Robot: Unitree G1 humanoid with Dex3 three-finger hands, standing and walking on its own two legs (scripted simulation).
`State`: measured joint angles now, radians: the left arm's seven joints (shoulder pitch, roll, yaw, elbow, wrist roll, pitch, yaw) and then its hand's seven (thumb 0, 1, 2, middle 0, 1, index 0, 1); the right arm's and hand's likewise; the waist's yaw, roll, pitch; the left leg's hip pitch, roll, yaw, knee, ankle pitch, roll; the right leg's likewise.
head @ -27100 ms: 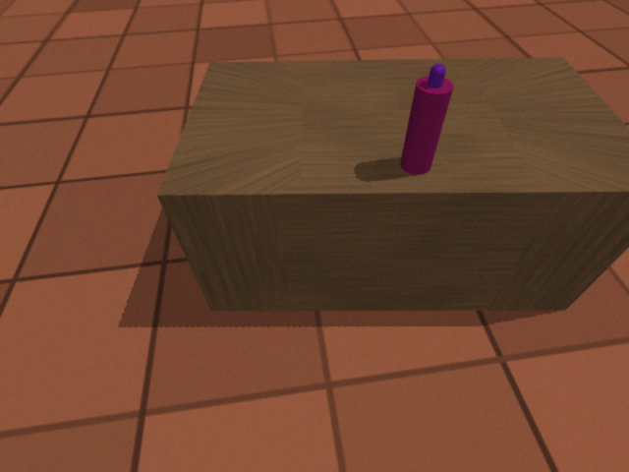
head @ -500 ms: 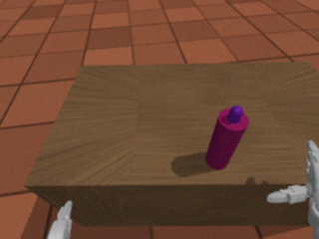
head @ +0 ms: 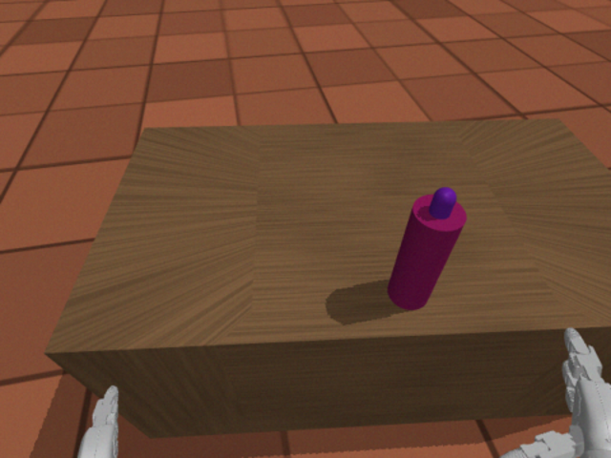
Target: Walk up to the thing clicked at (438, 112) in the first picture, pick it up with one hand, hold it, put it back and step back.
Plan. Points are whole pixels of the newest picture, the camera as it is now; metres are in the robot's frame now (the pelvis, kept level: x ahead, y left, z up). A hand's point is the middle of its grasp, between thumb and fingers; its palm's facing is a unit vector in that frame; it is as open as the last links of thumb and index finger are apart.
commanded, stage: sink last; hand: right
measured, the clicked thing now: (424, 249) +0.44 -0.20 -0.01
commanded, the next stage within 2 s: home in 0.14 s
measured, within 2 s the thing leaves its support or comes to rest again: neither
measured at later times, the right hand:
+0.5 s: hand (511, 417) +0.18 -0.25 -0.03, palm faces +0.24 +0.92 -0.30, open 17.4 cm
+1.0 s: hand (453, 417) +0.19 -0.19 -0.07, palm faces +0.08 +0.97 -0.22, open 17.4 cm
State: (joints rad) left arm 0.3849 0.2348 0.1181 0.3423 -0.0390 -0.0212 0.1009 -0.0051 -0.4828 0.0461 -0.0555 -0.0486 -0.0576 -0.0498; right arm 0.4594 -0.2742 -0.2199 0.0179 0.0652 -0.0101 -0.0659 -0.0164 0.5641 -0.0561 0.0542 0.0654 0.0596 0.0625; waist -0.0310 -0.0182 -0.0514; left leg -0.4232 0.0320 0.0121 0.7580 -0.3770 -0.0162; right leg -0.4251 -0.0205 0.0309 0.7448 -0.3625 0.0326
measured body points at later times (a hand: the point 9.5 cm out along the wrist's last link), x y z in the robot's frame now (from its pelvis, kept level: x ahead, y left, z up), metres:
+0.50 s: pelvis -0.01 -0.01 +0.00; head +0.01 -0.01 +0.45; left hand +0.16 +0.23 -0.05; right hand +0.16 -0.29 -0.01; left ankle +0.01 +0.13 -0.71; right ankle +0.02 -0.14 -0.71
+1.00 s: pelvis +0.01 -0.01 -0.01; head +0.03 -0.02 +0.44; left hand +0.17 +0.22 -0.07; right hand +0.18 -0.24 -0.06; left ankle +0.01 +0.13 -0.71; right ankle +0.02 -0.14 -0.71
